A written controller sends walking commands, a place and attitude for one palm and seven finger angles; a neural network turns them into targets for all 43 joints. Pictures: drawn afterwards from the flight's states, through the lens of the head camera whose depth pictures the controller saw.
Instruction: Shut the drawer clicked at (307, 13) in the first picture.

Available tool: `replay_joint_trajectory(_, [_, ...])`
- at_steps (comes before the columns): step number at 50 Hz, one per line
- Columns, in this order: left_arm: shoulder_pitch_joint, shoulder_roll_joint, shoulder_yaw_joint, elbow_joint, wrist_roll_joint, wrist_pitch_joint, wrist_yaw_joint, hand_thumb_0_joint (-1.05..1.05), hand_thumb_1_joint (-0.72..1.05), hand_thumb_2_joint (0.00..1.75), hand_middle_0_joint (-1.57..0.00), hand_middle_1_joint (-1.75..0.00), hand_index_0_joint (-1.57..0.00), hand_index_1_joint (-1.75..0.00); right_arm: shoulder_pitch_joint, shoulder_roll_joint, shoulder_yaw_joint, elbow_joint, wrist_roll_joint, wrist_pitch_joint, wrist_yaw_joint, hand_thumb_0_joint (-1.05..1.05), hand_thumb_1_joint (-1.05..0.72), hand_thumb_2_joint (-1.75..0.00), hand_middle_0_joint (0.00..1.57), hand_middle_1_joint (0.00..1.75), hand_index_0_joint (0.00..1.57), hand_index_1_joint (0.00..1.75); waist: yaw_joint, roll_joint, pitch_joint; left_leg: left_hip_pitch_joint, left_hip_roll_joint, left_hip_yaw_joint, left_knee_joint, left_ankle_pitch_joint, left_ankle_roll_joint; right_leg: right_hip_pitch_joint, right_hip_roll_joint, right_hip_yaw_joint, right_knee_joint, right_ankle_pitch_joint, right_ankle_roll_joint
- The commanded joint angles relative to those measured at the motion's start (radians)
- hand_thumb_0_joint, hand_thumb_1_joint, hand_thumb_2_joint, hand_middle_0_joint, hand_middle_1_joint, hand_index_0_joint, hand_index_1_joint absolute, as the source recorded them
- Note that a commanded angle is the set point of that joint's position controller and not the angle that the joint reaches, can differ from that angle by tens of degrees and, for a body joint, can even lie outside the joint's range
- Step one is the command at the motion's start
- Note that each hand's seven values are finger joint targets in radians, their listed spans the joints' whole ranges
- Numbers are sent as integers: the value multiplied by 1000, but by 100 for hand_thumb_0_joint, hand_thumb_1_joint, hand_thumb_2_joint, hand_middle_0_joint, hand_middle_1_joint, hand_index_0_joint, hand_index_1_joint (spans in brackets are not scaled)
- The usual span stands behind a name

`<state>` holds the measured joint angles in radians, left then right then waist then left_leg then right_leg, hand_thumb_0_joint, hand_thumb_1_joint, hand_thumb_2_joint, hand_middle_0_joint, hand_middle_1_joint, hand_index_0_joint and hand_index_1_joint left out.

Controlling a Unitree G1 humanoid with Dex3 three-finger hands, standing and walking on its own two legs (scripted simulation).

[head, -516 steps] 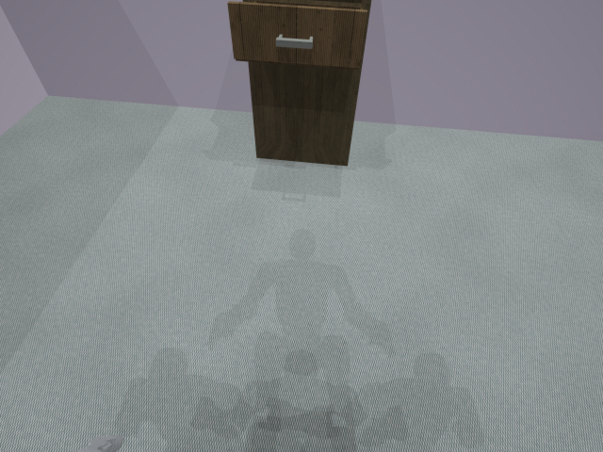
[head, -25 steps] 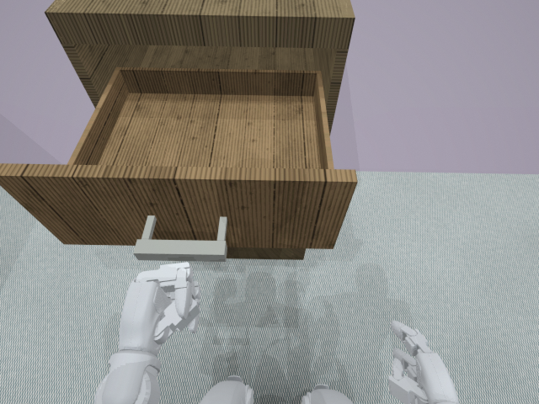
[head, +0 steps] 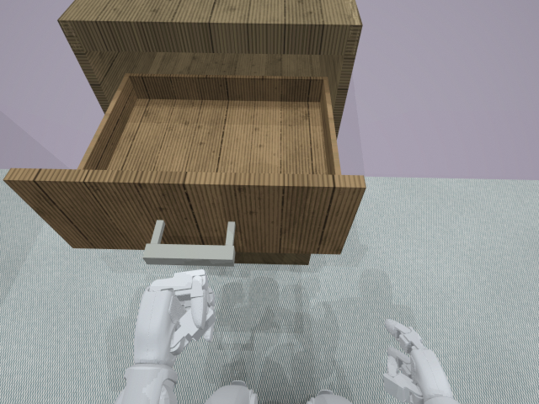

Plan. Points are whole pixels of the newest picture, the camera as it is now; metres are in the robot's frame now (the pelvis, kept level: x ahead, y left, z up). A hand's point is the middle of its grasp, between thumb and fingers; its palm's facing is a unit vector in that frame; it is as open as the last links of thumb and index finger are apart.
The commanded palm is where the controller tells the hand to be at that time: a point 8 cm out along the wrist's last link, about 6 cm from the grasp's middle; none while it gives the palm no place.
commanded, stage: push the drawer shut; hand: left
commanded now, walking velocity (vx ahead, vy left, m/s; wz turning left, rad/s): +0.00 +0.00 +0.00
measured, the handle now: (192, 241) +0.33 +0.13 +0.06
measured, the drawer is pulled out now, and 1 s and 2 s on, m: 0.30 0.20 0.07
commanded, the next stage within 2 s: none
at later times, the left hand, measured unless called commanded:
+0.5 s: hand (217, 283) +0.27 +0.09 +0.06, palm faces +0.00 -1.00 -0.03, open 3.2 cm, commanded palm +0.26 +0.15 +0.06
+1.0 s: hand (221, 232) +0.35 +0.09 +0.06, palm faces +0.00 -1.00 -0.03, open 3.1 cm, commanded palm +0.33 +0.15 +0.06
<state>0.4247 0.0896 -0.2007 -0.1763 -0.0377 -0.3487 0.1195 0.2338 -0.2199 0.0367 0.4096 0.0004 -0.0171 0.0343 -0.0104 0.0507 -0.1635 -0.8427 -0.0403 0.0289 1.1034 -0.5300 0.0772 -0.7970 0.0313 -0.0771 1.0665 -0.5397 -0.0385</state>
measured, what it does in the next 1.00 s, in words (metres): stands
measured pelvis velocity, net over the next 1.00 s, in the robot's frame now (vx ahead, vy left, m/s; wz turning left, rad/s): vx -0.01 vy -0.02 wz -0.01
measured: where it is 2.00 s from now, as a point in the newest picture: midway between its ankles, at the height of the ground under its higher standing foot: outside the picture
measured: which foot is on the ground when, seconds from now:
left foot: down 0.00-1.00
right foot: down 0.00-1.00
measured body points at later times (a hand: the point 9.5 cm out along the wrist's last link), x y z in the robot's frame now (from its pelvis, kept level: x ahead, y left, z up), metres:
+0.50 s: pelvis -0.01 -0.03 +0.00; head +0.06 -0.03 +0.45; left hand +0.27 +0.14 +0.06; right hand +0.16 -0.26 -0.09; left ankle +0.00 +0.07 -0.66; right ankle -0.01 -0.10 -0.66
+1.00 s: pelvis -0.01 -0.02 +0.01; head +0.06 -0.02 +0.46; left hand +0.34 +0.15 +0.06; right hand +0.12 -0.27 -0.10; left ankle +0.00 +0.07 -0.66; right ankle -0.01 -0.10 -0.66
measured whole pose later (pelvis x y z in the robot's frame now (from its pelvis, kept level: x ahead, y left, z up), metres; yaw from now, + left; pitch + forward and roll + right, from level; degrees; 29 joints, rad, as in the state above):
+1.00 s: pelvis -0.01 -0.02 +0.01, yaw +0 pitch +15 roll -1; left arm -0.21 0.16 0.01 0.44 -0.14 -0.36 0.05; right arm 0.24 -0.25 0.03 0.58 0.02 -0.02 0.01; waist -0.05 0.03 -0.14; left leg -0.83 -0.02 0.03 1.03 -0.47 0.05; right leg -0.79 0.05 -0.08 1.00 -0.48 -0.06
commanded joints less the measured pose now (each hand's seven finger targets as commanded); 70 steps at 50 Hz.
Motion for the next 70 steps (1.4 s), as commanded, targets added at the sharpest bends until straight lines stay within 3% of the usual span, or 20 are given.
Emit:
replay_joint_trajectory(1, [-142, 32, 23, -165, 15, -45, -7, 0, 90, 90, -140, -160, -140, -160, -40, -125, -50, -153, 10, -39, -19, 0, -90, -90, 20, 30, 20, 30, -41, -71, -159, 174, 52, -120, -173, 268, -59, 66, -15, 35, -134, 233, 0])
replay_joint_trajectory(4, [-216, 70, 68, -183, 2, -58, 1, 0, 90, 90, -140, -160, -140, -160, -44, -125, -48, -143, 6, -43, -29, 0, -90, -90, 20, 30, 20, 30, -32, -45, -193, 178, 47, -110, -166, 268, -54, 86, -15, 46, -138, 238, -2])
replay_joint_trajectory(7, [-279, 62, 87, -161, -23, -69, 5, 0, 90, 90, -140, -160, -140, -160, -46, -121, -44, -124, 6, -48, -31, 0, -90, -90, 20, 30, 20, 30, -31, -33, -218, 193, 43, -104, -164, 282, -54, 105, -15, 51, -143, 260, -1])
replay_joint_trajectory(10, [-263, 41, 75, -122, -37, -55, -6, 0, 90, 90, -140, -160, -140, -160, -41, -125, -46, -118, 8, -51, -26, 0, -90, -90, 20, 30, 20, 30, -28, -17, -249, 210, 42, -93, -163, 336, -53, 139, -18, 53, -149, 324, 1])
replay_joint_trajectory(12, [-248, 39, 81, -95, -52, -36, -21, 0, 90, 90, -140, -160, -140, -160, -31, -129, -49, -117, 12, -48, -24, 0, -90, -90, 20, 30, 20, 30, -34, -50, -239, 202, 42, -84, -166, 351, -52, 168, -19, 56, -163, 368, 6])
replay_joint_trajectory(14, [-297, 82, 121, -63, -58, -30, -28, 0, 90, 90, -140, -160, -140, -160, -28, -138, -48, -104, 14, -47, -30, 0, -90, -90, 20, 30, 20, 30, -43, -86, -203, 163, 39, -80, -164, 309, -48, 177, -20, 69, -181, 352, 9])
replay_joint_trajectory(18, [-387, 97, 140, -30, -62, -55, -39, 0, 90, 90, -140, -160, -140, -160, -39, -139, -50, -84, 13, -55, -35, 0, -90, -90, 20, 30, 20, 30, -51, -76, -178, 139, 36, -72, -155, 264, -44, 159, -28, 88, -192, 314, 14])
replay_joint_trajectory(24, [-474, 144, 202, 25, -82, -79, -50, 0, 90, 90, -140, -160, -140, -160, -37, -145, -56, -53, 14, -63, -36, 0, -90, -90, 20, 30, 20, 30, -45, -58, -228, 123, 30, -59, -144, 267, -42, 207, -38, 124, -206, 337, 22])
replay_joint_trajectory(25, [-491, 126, 188, 33, -83, -79, -56, 0, 90, 90, -140, -160, -140, -160, -40, -142, -55, -51, 15, -63, -34, 0, -90, -90, 20, 30, 20, 30, -48, -55, -242, 128, 29, -58, -148, 268, -42, 216, -40, 125, -205, 343, 23])
replay_joint_trajectory(31, [-674, 137, 199, 131, -101, -75, -69, 0, 90, 90, -140, -160, -140, -160, -52, -149, -54, -17, 24, -63, -42, 0, -90, -90, 20, 30, 20, 30, -72, -64, -213, 112, 33, -59, -150, 216, -38, 187, -44, 144, -236, 257, 31])
replay_joint_trajectory(37, [-814, 168, 245, 247, -114, -70, -71, 0, 90, 90, -140, -160, -140, -160, -42, -155, -55, 14, 27, -63, -46, 0, -90, -90, 20, 30, 20, 30, -69, -74, -242, 109, 32, -57, -161, 210, -39, 205, -46, 151, -245, 241, 32])
replay_joint_trajectory(41, [-870, 165, 253, 303, -109, -74, -68, 0, 90, 90, -140, -160, -140, -160, -31, -156, -56, 27, 27, -60, -42, 0, -90, -90, 20, 30, 20, 30, -60, -33, -270, 148, 32, -57, -179, 246, -40, 206, -39, 129, -230, 286, 25])
replay_joint_trajectory(44, [-861, 178, 281, 362, -111, -73, -63, 0, 90, 90, -140, -160, -140, -160, -12, -164, -61, 34, 22, -56, -35, 0, -90, -90, 20, 30, 20, 30, -53, -64, -292, 159, 34, -61, -185, 288, -41, 223, -32, 114, -220, 345, 26])
replay_joint_trajectory(46, [-911, 153, 261, 398, -111, -75, -66, 0, 90, 90, -140, -160, -140, -160, -7, -161, -60, 38, 22, -49, -32, 0, -90, -90, 20, 30, 20, 30, -70, -82, -274, 153, 33, -56, -185, 279, -40, 213, -32, 115, -226, 349, 29])
replay_joint_trajectory(49, [-973, 195, 307, 439, -106, -92, -60, 0, 90, 90, -140, -160, -140, -160, 13, -168, -66, 53, 20, -46, -32, 0, -90, -90, 20, 30, 20, 30, -68, -96, -270, 145, 34, -58, -186, 278, -40, 205, -27, 111, -220, 341, 27])
replay_joint_trajectory(53, [-1044, 163, 282, 487, -95, -106, -56, 0, 90, 90, -140, -160, -140, -160, 25, -165, -66, 62, 18, -37, -25, 0, -90, -90, 20, 30, 20, 30, -77, -39, -267, 180, 35, -64, -194, 285, -45, 159, -22, 92, -208, 330, 18])
replay_joint_trajectory(58, [-1111, 163, 291, 524, -83, -117, -38, 0, 90, 90, -140, -160, -140, -160, 52, -171, -76, 76, 13, -26, -18, 0, -90, -90, 20, 30, 20, 30, -84, -27, -321, 238, 43, -77, -194, 343, -51, 129, -14, 75, -190, 358, 16])
replay_joint_trajectory(64, [-1232, 192, 315, 624, -62, -122, -18, 0, 90, 90, -140, -160, -140, -160, 87, -181, -76, 98, 9, -14, -17, 0, -90, -90, 20, 30, 20, 30, -104, -37, -310, 230, 45, -90, -197, 333, -50, 91, -6, 67, -184, 331, 15])
replay_joint_trajectory(66, [-1290, 161, 294, 644, -56, -128, -13, 0, 90, 90, -140, -160, -140, -160, 95, -178, -78, 107, 6, -11, -14, 0, -90, -90, 20, 30, 20, 30, -117, -13, -328, 264, 49, -98, -191, 341, -54, 52, -6, 60, -177, 321, 14])
replay_joint_trajectory(70, [-1329, 205, 348, 709, -53, -136, -3, 0, 90, 90, -140, -160, -140, -160, 118, -184, -80, 116, -1, -4, -12, 0, -90, -90, 20, 30, 20, 30, -118, -34, -351, 257, 47, -94, -190, 348, -53, 63, -1, 62, -180, 327, 16])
